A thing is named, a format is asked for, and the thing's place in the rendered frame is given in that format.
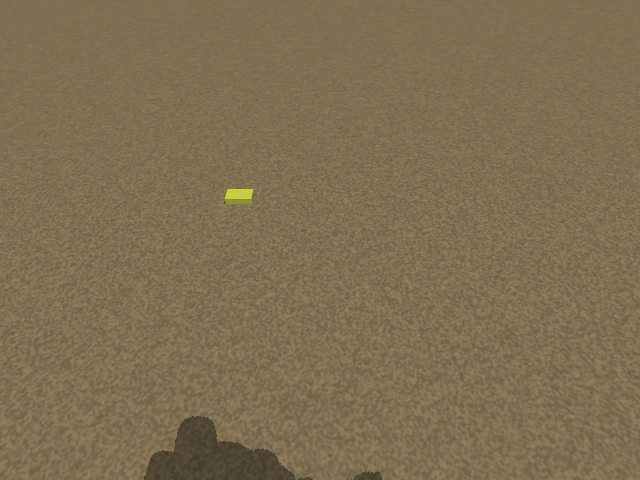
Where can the small box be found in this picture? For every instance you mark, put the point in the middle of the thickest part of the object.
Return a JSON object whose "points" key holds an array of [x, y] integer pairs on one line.
{"points": [[239, 196]]}

